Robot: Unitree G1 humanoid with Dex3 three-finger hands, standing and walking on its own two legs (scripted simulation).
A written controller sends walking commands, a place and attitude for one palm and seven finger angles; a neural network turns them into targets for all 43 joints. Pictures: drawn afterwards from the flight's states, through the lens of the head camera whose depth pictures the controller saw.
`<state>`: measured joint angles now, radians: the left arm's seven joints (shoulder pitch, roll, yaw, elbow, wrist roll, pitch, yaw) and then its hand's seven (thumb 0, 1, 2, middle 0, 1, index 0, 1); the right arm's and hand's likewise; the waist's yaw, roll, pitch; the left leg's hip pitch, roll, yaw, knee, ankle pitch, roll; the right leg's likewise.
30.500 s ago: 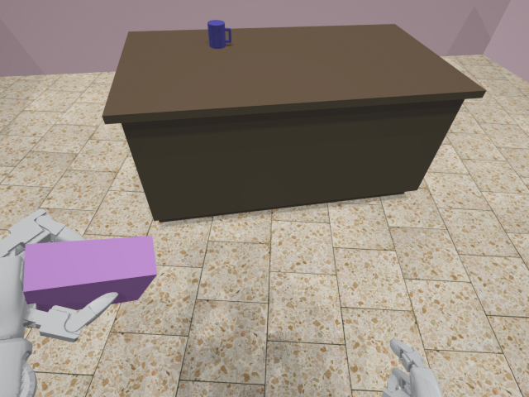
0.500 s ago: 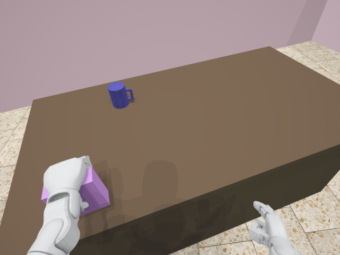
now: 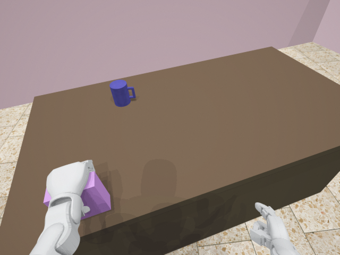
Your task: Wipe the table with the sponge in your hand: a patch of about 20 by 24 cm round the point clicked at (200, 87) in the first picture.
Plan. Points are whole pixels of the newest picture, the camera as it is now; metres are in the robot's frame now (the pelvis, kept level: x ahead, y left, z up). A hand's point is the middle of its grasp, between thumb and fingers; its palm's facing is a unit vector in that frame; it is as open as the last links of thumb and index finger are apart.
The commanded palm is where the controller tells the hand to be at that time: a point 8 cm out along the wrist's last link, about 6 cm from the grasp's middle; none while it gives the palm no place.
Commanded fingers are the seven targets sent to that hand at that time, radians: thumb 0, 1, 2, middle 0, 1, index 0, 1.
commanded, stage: lower the sponge onto the table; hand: left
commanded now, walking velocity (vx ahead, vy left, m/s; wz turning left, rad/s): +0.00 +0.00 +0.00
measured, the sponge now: (83, 202) +0.23 +0.28 -0.02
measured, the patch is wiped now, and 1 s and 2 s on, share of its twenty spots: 0.00 0.15 0.25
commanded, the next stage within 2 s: wipe forward along the first lane in 0.88 s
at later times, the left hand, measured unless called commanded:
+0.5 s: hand (82, 192) +0.24 +0.28 +0.00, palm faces -0.06 -0.10 -0.99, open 9.2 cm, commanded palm +0.22 +0.28 +0.07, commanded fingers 0.00 0.10 1.30 -1.20 -1.60 -1.20 -1.60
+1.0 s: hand (82, 193) +0.25 +0.29 -0.01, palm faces -0.08 -0.09 -0.99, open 9.2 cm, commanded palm +0.22 +0.28 +0.04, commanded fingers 0.00 0.10 1.30 -1.20 -1.60 -1.20 -1.60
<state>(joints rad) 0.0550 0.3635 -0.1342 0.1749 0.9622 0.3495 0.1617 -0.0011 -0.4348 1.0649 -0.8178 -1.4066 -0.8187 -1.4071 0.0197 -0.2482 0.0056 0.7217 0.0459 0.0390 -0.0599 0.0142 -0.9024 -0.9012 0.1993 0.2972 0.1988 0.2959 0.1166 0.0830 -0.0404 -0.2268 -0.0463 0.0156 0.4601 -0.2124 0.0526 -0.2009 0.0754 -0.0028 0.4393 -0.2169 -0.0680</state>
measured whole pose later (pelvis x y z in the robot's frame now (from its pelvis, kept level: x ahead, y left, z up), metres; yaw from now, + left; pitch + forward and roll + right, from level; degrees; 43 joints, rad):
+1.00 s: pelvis +0.00 +0.00 -0.01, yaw +0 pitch +2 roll -1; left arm 0.01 0.34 -0.11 0.37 0.98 0.34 0.27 -0.01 -0.44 1.07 -0.82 -1.40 -0.82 -1.40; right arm 0.07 -0.25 -0.02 0.72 0.06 0.06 -0.06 0.01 -0.90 -0.90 0.20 0.30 0.20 0.30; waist 0.09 0.07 -0.08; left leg -0.33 -0.04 0.01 0.54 -0.25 0.05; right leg -0.30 0.08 -0.01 0.51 -0.25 -0.07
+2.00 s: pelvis -0.02 -0.01 -0.03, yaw +0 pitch +12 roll -2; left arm -0.50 0.53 0.04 0.99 1.01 0.14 0.31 0.01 -0.55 1.18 -0.86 -1.38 -0.86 -1.41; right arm 0.21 -0.27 -0.02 0.73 0.08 0.07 -0.06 0.01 -0.90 -0.90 0.20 0.30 0.20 0.30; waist -0.01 0.06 -0.13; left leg -0.67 -0.01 -0.01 0.76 -0.29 0.04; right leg -0.62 0.11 -0.05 0.69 -0.27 -0.09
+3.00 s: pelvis +0.00 +0.04 -0.03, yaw +1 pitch +16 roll -4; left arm -0.73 0.54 -0.06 1.12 1.01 0.18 0.33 0.01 -0.52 1.17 -0.82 -1.43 -0.83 -1.45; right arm 0.29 -0.25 -0.03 0.78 0.06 0.09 -0.01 0.01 -0.90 -0.90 0.20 0.30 0.20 0.30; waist -0.05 0.05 -0.15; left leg -0.72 -0.06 -0.01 0.76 -0.32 0.10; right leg -0.64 0.07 -0.04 0.65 -0.29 -0.01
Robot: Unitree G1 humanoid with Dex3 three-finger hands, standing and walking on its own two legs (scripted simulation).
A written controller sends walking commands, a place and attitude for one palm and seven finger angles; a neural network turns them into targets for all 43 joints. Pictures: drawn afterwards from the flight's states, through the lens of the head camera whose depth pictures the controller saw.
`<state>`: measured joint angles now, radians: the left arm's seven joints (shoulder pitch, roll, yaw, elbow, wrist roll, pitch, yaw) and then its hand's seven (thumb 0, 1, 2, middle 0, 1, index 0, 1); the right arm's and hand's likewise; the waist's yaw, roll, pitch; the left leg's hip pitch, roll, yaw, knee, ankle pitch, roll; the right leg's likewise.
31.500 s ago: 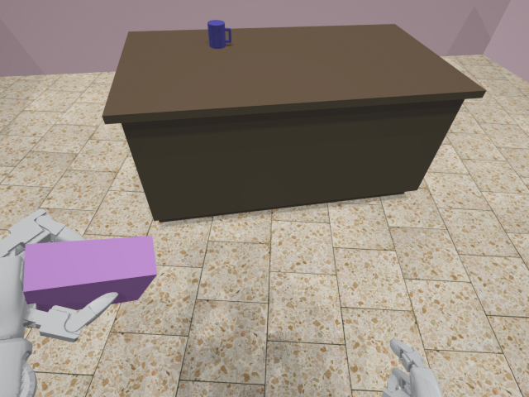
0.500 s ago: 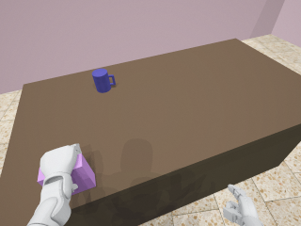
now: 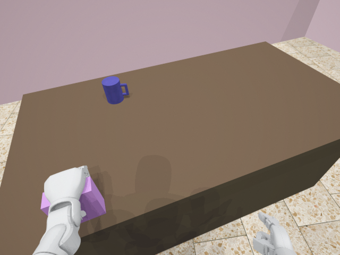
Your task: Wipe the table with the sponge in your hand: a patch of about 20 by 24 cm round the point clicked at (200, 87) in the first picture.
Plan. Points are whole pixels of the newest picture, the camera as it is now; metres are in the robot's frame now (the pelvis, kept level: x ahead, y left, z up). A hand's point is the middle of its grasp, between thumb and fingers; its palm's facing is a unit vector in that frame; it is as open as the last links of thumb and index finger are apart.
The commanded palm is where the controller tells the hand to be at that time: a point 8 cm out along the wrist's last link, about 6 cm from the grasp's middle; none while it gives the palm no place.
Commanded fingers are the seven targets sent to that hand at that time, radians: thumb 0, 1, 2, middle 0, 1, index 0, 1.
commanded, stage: wipe forward along the first lane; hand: left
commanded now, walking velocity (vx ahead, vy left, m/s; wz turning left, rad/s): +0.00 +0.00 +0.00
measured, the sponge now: (79, 207) +0.23 +0.29 -0.05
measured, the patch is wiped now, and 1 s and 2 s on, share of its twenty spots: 0.15 0.25 0.35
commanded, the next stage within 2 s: slide across to the middle lane in 1.60 s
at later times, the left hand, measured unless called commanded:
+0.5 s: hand (75, 181) +0.28 +0.31 -0.01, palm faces -0.13 -0.03 -0.99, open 9.3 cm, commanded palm +0.27 +0.30 +0.03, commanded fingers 0.00 0.10 1.30 -1.20 -1.60 -1.20 -1.60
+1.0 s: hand (72, 166) +0.33 +0.34 -0.01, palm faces -0.12 +0.01 -0.99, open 9.4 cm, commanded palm +0.32 +0.33 +0.03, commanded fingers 0.00 0.10 1.30 -1.20 -1.60 -1.20 -1.60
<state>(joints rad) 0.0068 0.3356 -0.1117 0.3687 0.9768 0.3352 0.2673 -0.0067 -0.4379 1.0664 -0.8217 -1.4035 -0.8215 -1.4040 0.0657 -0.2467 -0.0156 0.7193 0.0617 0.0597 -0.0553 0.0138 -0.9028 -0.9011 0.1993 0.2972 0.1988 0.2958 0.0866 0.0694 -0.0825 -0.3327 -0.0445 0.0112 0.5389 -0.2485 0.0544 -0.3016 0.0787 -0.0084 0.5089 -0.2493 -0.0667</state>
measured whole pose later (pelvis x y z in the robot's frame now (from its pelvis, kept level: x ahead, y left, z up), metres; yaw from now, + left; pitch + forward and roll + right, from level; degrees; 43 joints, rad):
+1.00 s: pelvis -0.03 -0.01 -0.03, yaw +0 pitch +12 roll -2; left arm -0.50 0.53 0.04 0.99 1.01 0.14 0.31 0.01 -0.55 1.18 -0.86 -1.38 -0.86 -1.41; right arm 0.21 -0.27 -0.02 0.73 0.08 0.07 -0.06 0.01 -0.90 -0.90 0.20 0.30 0.20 0.30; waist -0.01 0.06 -0.13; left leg -0.67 -0.01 -0.01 0.76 -0.29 0.04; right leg -0.62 0.11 -0.05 0.69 -0.27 -0.09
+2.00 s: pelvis +0.00 +0.04 -0.02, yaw +1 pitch +16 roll -4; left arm -0.73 0.54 -0.06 1.12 1.01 0.18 0.33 0.01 -0.52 1.17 -0.82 -1.43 -0.83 -1.45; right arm 0.29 -0.25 -0.03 0.78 0.06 0.09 -0.01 0.01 -0.90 -0.90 0.20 0.30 0.20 0.30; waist -0.05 0.05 -0.15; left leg -0.72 -0.06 -0.01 0.76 -0.32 0.10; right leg -0.64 0.07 -0.04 0.65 -0.29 -0.01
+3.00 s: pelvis +0.02 +0.01 -0.01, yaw +0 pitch +13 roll -2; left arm -0.61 0.35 -0.14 1.02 0.98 0.34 0.40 -0.02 -0.44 1.13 -0.76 -1.48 -0.76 -1.51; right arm 0.20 -0.25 -0.03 0.75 0.08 0.15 0.01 0.01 -0.91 -0.90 0.20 0.30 0.20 0.30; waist -0.02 0.04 -0.17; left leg -0.56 -0.04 0.00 0.64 -0.30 0.07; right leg -0.51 0.09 -0.02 0.56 -0.27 -0.05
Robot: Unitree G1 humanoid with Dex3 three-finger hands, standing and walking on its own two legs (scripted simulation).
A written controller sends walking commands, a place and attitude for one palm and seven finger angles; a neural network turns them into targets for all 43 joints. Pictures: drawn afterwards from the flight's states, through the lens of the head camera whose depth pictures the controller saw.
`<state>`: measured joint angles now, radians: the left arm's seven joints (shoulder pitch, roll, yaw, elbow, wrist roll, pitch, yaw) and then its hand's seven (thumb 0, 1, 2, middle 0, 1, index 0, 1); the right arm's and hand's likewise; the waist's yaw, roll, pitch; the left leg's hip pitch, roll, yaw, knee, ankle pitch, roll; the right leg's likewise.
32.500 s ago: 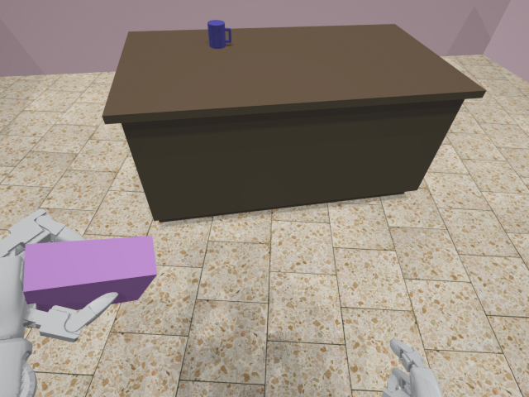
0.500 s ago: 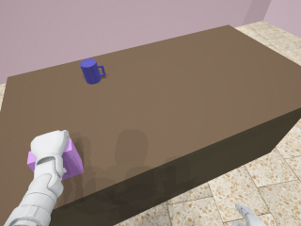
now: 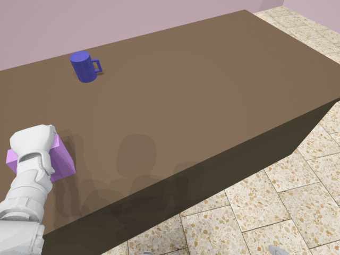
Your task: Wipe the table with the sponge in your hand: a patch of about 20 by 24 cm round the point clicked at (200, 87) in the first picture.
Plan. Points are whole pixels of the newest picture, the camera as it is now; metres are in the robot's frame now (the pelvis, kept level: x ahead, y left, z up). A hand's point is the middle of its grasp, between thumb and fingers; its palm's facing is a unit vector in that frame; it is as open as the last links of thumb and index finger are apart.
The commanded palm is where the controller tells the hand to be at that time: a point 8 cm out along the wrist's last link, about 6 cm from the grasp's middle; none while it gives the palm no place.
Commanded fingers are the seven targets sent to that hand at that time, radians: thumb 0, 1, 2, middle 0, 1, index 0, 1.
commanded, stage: wipe forward along the first lane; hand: left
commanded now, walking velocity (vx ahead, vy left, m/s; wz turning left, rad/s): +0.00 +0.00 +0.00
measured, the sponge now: (47, 166) +0.34 +0.35 -0.03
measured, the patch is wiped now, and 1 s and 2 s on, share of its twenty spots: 0.25 0.35 0.45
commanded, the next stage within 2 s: slide across to the middle lane in 0.60 s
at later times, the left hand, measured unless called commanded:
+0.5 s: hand (39, 137) +0.41 +0.38 +0.02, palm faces -0.14 +0.01 -0.99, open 9.3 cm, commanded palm +0.40 +0.37 +0.05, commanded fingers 0.00 0.10 1.30 -1.20 -1.60 -1.20 -1.60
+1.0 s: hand (42, 127) +0.44 +0.39 +0.02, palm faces -0.11 +0.00 -0.99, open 9.3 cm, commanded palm +0.43 +0.34 +0.06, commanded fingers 0.00 0.10 1.30 -1.20 -1.60 -1.20 -1.60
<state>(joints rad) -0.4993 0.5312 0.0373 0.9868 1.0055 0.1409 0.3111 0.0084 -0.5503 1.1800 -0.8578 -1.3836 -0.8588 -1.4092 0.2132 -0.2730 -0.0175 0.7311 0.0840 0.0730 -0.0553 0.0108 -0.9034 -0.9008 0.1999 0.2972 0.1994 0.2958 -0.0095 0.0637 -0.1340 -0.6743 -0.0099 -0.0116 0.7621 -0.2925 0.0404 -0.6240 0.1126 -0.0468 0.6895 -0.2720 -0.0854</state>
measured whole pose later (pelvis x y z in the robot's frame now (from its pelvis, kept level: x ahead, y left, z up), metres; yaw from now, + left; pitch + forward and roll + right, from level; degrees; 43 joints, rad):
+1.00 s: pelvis +0.03 +0.06 +0.00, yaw +1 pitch +16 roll -4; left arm -0.73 0.54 -0.06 1.12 1.01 0.18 0.33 0.01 -0.52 1.17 -0.82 -1.43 -0.83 -1.45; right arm 0.29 -0.25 -0.03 0.78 0.06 0.09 -0.01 0.01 -0.90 -0.90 0.20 0.30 0.20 0.30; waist -0.05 0.05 -0.15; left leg -0.72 -0.06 -0.01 0.76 -0.32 0.10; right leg -0.64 0.07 -0.04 0.65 -0.29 -0.01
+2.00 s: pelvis +0.04 +0.03 +0.02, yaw +0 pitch +13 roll -2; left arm -0.61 0.35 -0.14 1.02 0.98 0.34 0.40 -0.02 -0.44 1.13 -0.76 -1.48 -0.76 -1.51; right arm 0.20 -0.25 -0.03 0.75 0.08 0.15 0.01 0.01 -0.91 -0.90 0.20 0.30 0.20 0.30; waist -0.02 0.04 -0.17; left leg -0.56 -0.04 0.00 0.64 -0.30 0.07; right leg -0.51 0.09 -0.02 0.56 -0.27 -0.05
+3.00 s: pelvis +0.03 +0.03 +0.02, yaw +0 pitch +5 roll -1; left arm -0.22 0.20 -0.35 0.53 0.99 0.55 0.36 0.03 -0.43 1.11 -0.73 -1.50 -0.76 -1.50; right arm 0.05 -0.22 0.01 0.66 0.09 0.22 0.03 0.01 -0.90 -0.90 0.20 0.30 0.20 0.30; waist 0.07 0.06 -0.16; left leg -0.42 -0.06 0.01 0.62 -0.30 0.07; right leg -0.38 0.07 0.00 0.59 -0.29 -0.05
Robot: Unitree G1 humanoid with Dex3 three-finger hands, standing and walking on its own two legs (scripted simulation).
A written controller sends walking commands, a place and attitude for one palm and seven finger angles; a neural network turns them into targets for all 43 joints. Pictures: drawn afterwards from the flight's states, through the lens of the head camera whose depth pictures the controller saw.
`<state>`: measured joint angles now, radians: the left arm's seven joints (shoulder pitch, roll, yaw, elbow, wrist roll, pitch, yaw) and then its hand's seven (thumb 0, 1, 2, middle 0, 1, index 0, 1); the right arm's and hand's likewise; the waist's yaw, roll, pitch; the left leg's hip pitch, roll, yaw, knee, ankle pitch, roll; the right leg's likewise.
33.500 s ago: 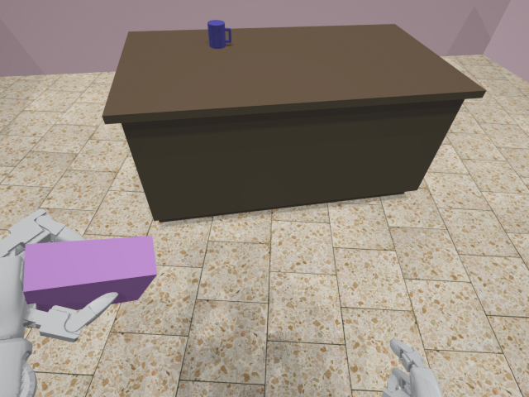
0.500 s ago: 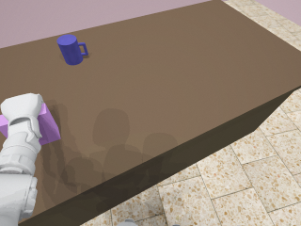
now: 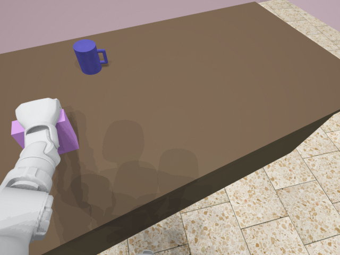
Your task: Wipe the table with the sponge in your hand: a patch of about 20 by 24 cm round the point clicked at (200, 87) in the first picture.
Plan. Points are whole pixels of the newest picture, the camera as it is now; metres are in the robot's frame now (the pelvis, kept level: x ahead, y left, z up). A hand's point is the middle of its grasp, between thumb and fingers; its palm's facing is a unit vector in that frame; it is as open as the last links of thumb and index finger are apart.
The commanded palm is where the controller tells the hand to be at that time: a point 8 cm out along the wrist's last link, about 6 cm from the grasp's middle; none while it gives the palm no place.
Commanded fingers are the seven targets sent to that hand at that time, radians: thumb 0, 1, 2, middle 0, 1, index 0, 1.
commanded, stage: slide across to the middle lane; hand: left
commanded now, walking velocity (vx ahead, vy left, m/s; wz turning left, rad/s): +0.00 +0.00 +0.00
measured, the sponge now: (51, 140) +0.40 +0.33 -0.03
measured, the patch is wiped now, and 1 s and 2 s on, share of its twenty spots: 0.35 0.45 0.65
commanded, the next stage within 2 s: wipe back along the middle lane in 0.34 s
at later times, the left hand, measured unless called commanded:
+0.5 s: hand (76, 122) +0.43 +0.26 +0.02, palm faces -0.11 +0.00 -0.99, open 9.3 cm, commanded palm +0.41 +0.23 +0.06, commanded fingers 0.00 0.10 1.30 -1.20 -1.60 -1.20 -1.60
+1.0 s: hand (83, 132) +0.40 +0.24 +0.02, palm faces -0.09 +0.00 -1.00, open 9.3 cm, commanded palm +0.37 +0.21 +0.05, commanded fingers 0.00 0.10 1.30 -1.20 -1.60 -1.20 -1.60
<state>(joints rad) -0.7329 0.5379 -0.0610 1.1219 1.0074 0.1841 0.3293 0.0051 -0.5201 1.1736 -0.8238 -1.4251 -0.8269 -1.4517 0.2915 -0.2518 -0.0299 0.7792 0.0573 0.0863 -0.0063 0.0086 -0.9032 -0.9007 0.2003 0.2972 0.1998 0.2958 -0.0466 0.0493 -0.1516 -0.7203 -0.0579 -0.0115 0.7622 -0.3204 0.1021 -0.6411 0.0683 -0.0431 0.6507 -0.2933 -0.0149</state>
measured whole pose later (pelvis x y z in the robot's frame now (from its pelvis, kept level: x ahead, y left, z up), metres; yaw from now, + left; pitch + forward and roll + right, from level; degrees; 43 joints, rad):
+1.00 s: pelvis +0.01 -0.03 +0.01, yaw -1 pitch +13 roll -2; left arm -0.61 0.35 -0.14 1.02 0.98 0.34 0.40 -0.02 -0.44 1.13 -0.76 -1.48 -0.76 -1.51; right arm 0.20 -0.25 -0.03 0.75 0.08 0.15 0.01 0.01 -0.91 -0.90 0.20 0.30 0.20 0.30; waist -0.02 0.04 -0.17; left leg -0.56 -0.04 0.00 0.64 -0.30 0.07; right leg -0.51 0.09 -0.02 0.56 -0.27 -0.05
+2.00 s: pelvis +0.00 -0.03 +0.02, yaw -1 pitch +5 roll -1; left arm -0.22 0.20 -0.35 0.53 0.99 0.55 0.36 0.03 -0.43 1.11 -0.73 -1.50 -0.76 -1.50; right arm 0.05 -0.22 0.01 0.66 0.09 0.22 0.03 0.01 -0.90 -0.90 0.20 0.30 0.20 0.30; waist 0.07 0.06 -0.16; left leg -0.42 -0.06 0.01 0.62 -0.30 0.07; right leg -0.38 0.07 0.00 0.59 -0.29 -0.05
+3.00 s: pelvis -0.01 -0.05 +0.02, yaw +0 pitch +4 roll +0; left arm -0.32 0.16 -0.39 0.65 0.95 0.53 0.35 0.00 -0.45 1.11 -0.78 -1.46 -0.81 -1.45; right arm 0.03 -0.22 0.00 0.70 0.09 0.16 0.01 0.01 -0.90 -0.90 0.20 0.30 0.20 0.30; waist 0.08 0.06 -0.13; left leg -0.40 -0.04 -0.01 0.60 -0.27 0.04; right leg -0.37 0.08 -0.03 0.58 -0.28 -0.08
